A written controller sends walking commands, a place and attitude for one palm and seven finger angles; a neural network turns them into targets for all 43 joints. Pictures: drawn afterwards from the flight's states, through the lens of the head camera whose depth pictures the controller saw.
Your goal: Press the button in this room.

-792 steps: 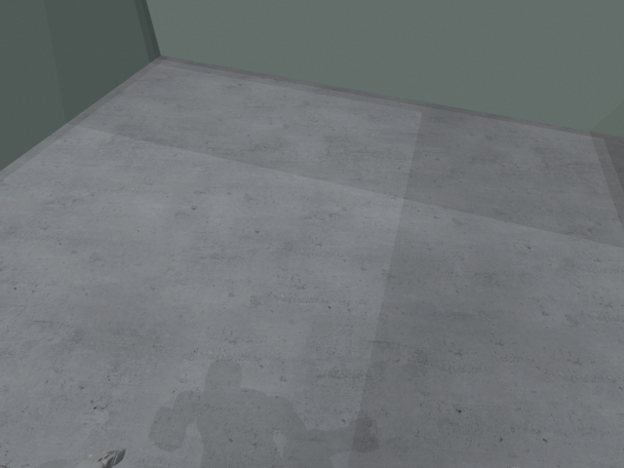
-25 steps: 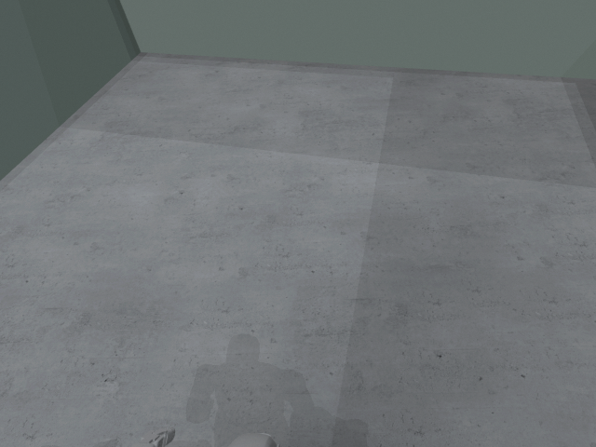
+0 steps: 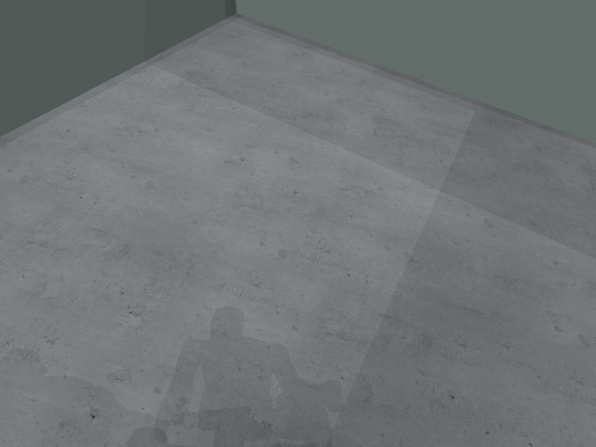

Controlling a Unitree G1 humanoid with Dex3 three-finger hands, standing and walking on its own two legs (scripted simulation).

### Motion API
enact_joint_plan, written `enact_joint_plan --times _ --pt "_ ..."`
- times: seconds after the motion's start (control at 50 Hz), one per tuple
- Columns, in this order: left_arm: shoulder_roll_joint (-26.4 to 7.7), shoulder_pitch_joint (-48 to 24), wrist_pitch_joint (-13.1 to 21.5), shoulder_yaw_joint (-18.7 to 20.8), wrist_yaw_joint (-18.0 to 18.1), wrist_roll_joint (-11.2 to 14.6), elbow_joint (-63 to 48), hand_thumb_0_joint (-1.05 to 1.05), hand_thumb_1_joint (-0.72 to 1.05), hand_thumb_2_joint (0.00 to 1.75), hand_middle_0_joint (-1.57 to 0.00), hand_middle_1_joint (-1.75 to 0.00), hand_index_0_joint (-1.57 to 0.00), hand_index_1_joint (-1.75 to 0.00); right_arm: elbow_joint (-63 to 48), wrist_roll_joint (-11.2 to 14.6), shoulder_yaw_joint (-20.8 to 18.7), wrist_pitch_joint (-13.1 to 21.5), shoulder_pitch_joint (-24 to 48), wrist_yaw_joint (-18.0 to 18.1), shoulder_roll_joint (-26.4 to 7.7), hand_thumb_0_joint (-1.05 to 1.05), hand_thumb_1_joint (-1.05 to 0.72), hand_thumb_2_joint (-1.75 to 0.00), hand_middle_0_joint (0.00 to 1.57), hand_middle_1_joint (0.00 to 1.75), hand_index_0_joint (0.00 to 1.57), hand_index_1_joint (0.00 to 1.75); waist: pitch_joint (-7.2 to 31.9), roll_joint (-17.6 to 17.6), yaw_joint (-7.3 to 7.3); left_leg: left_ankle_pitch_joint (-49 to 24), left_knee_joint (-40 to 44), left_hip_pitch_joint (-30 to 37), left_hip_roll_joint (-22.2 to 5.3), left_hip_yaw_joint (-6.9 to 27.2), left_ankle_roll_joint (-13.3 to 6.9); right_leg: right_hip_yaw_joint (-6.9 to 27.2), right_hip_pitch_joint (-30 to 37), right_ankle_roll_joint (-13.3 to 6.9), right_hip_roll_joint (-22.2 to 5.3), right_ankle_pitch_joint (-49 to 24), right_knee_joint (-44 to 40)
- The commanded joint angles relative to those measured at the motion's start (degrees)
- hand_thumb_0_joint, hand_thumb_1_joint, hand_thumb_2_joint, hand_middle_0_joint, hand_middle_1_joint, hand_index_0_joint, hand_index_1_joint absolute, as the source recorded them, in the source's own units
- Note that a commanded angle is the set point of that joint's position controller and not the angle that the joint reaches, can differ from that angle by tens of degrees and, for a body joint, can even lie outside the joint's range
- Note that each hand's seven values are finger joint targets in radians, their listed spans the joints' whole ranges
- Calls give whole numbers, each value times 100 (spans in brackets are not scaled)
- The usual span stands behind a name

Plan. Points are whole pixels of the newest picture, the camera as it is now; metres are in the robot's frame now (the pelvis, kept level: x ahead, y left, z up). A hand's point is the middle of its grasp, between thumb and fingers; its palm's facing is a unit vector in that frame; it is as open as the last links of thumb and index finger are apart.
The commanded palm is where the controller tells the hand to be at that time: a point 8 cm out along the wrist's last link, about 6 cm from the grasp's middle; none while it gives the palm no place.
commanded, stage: turn or walk to find it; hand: left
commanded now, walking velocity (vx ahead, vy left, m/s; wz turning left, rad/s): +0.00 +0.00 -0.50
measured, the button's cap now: out of the picture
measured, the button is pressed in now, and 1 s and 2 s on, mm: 0 0 0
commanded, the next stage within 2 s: none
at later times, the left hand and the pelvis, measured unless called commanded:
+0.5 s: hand out of the picture +0.06 +0.15 -0.16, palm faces -0.13 -0.96 -0.24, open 7.4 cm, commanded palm none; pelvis -0.02 -0.03 +0.00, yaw -12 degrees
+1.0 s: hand (170, 438) +0.14 +0.19 -0.17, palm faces -0.37 -0.90 -0.21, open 7.4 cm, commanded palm none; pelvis -0.01 +0.03 +0.01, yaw -27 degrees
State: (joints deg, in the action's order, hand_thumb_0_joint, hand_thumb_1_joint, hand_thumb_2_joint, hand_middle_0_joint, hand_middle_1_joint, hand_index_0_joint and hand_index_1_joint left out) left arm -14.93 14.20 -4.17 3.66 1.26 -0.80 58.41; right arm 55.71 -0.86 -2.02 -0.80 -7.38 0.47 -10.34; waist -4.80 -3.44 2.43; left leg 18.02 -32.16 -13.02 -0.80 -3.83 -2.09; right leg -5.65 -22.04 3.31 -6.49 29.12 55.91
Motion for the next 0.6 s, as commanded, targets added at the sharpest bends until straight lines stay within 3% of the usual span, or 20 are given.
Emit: enact_joint_plan --times 0.0,0.04,0.08,0.14,0.22,0.26,0.3,0.32,0.34,0.36,0.38,0.4,0.46,0.52,0.58 --pt "-103 196 222 -62 -22 -15 -123 0 90 90 -20 -30 -20 -30 -144 1 -131 149 -189 147 -897 0 -90 -90 20 30 20 30 513 1140 -159 -2976 1419 671 -1283 821 -523 588 -454 1 90 -621 554" --pt "-94 292 234 -89 -21 -23 -20 0 90 90 -20 -30 -20 -30 -46 27 -127 206 -323 167 -833 0 -90 -90 20 30 20 30 544 996 -151 -3102 1486 839 -1260 605 -482 646 -369 -1 129 -791 284" --pt "-65 216 188 -75 -13 -12 -39 0 90 90 -20 -30 -20 -30 20 20 -145 188 -387 178 -808 0 -90 -90 20 30 20 30 452 997 -194 -3168 1467 908 -1447 585 -605 608 -396 43 171 -672 115" --pt "-91 -19 124 -29 -26 -15 -154 0 90 90 -20 -30 -20 -30 55 -7 -213 116 -453 177 -862 0 -90 -90 20 30 20 30 154 1051 -295 -2735 1455 705 -1687 586 -738 524 -386 39 193 -378 -138" --pt "33 -104 138 -1 -77 -41 -329 0 90 90 -20 -30 -20 -30 27 -58 -328 54 -441 151 -967 0 -90 -90 20 30 20 30 131 1156 -343 -2511 1223 609 -1864 545 -747 235 -82 -14 232 -221 -958" --pt "38 95 166 32 -97 -38 -328 0 90 90 -20 -30 -20 -30 9 -54 -355 42 -344 136 -993 0 -90 -90 20 30 20 30 202 1155 -238 -2284 1023 419 -1852 432 -649 136 298 -71 303 -584 -1470" --pt "-22 484 217 67 -109 -57 -239 0 90 90 -20 -30 -20 -30 -47 -17 -376 25 -225 135 -1007 0 -90 -90 20 30 20 30 392 925 -50 -1889 377 215 -1634 96 -351 52 932 -129 335 -1613 -2537" --pt "-257 646 271 109 -94 -90 -215 0 90 90 -20 -30 -20 -30 -89 15 -378 17 -242 125 -877 0 -90 -90 20 30 20 30 508 315 24 -1283 -366 -70 -1278 -235 -26 554 1328 -272 29 -2435 -3198" --pt "-814 637 349 212 -34 -137 -256 0 90 90 -20 -30 -20 -30 -247 48 -308 -2 -305 98 -471 0 -90 -90 20 30 20 30 450 -1217 -6 706 -1524 -1335 -536 -695 368 2389 1837 -805 -1237 -3522 -3699" --pt "-925 832 331 218 -20 -44 -281 0 90 90 -20 -30 -20 -30 -452 40 -254 -87 265 108 -513 0 -90 -90 20 30 20 30 222 -1085 289 1755 -2423 -1454 -269 -115 397 2790 1191 -1418 -1661 -3894 -3959" --pt "-824 640 311 205 7 -36 -345 0 90 90 -20 -30 -20 -30 -440 24 -268 -140 298 107 -511 0 -90 -90 20 30 20 30 67 -532 145 1427 -2926 -1602 -316 323 366 2595 1018 -1582 -1506 -3161 -4050" --pt "-768 389 333 254 23 -38 -416 0 90 90 -20 -30 -20 -30 -404 1 -292 -155 201 93 -564 0 -90 -90 20 30 20 30 73 -869 72 1165 -3166 -1829 -340 478 359 2668 922 -1462 -1273 -2472 -4177" --pt "-542 -124 355 205 16 -17 -591 0 90 90 -20 -30 -20 -30 -207 -26 -326 -132 -107 51 -721 0 -90 -90 20 30 20 30 275 -232 -158 363 -3322 -1750 -427 511 469 2109 1043 -1224 -833 -2265 -4014" --pt "-624 -36 393 213 -21 -17 -586 0 90 90 -20 -30 -20 -30 -187 -34 -295 -116 -191 55 -683 0 -90 -90 20 30 20 30 634 -113 -117 261 -2972 -1711 -349 448 577 1975 1474 -1176 -668 -2640 -3849" --pt "-702 110 385 235 -35 -31 -531 0 90 90 -20 -30 -20 -30 -258 -27 -267 -100 -107 87 -689 0 -90 -90 20 30 20 30 675 -205 -28 406 -2591 -1744 -329 432 639 2124 1690 -1258 -674 -3061 -3751"
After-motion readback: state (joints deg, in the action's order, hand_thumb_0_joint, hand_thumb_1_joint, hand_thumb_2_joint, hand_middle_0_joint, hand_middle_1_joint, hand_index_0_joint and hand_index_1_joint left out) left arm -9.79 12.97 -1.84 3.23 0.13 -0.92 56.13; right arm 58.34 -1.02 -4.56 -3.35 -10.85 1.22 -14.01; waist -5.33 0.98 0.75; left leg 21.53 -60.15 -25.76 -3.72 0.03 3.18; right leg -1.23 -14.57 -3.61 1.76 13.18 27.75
